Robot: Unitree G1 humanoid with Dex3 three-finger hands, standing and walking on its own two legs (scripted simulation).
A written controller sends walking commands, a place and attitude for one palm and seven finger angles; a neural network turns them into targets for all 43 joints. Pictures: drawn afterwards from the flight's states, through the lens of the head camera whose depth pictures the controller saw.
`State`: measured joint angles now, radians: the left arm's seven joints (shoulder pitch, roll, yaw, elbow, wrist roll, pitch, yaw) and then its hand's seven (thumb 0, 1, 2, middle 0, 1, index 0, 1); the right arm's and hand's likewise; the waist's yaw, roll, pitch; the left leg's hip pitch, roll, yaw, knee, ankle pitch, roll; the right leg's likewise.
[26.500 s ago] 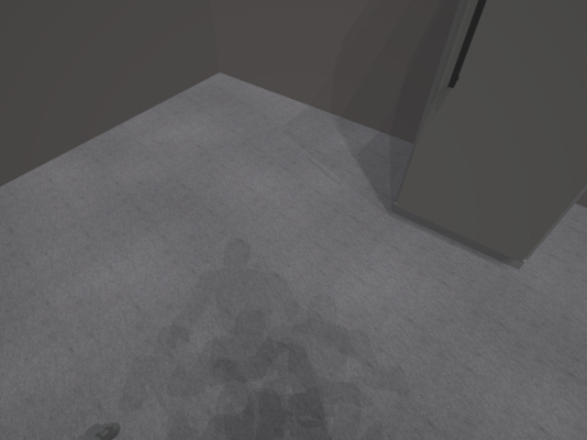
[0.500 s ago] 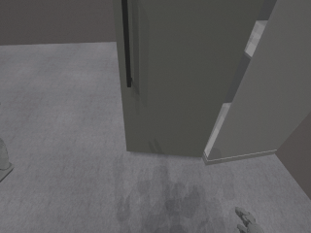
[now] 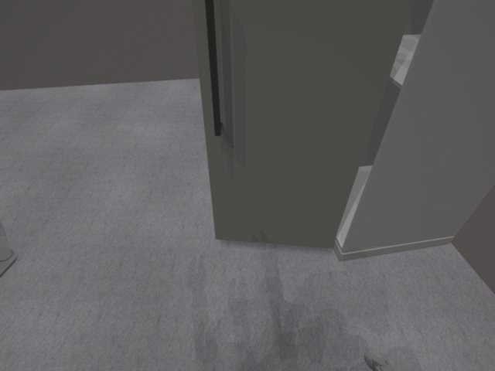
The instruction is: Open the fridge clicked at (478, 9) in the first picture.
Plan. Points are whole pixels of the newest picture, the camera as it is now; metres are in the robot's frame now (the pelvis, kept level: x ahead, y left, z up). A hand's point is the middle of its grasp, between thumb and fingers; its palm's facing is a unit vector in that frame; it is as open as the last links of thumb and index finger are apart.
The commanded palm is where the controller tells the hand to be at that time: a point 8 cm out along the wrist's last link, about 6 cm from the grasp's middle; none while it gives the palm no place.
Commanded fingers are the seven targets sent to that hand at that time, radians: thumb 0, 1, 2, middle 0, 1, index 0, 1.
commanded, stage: stop stepping back and stand still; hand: left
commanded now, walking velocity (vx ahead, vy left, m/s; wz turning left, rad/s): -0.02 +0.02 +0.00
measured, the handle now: (214, 60) +0.85 +0.13 +0.18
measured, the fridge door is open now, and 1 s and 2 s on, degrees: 75 75 75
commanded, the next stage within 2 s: let the arm hang, fingers relaxed in 0.02 s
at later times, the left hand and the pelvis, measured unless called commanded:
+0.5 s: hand out of the picture +0.04 +0.20 -0.16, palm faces +0.07 -0.97 -0.21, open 6.9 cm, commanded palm none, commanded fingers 0.00 0.90 0.90 -0.20 -0.30 -0.20 -0.30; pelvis +0.00 +0.01 +0.00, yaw +4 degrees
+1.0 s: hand out of the picture +0.06 +0.27 -0.14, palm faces +0.03 -0.95 -0.30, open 7.4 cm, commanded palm none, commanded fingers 0.00 0.90 0.90 -0.20 -0.30 -0.20 -0.30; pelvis +0.01 +0.04 +0.02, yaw +3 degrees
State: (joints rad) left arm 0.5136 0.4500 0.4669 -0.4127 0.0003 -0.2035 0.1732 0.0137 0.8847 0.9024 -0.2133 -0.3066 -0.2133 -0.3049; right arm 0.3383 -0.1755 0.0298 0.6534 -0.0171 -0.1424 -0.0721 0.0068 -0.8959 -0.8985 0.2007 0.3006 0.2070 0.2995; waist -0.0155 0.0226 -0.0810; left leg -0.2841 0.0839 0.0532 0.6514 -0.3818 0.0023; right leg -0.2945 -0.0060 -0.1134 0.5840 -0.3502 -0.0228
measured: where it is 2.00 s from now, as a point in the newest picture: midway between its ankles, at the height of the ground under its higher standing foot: outside the picture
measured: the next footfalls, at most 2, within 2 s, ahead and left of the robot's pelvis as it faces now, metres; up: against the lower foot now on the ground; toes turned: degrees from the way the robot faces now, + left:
none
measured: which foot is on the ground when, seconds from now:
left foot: down 0.00-1.00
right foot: down 0.00-1.00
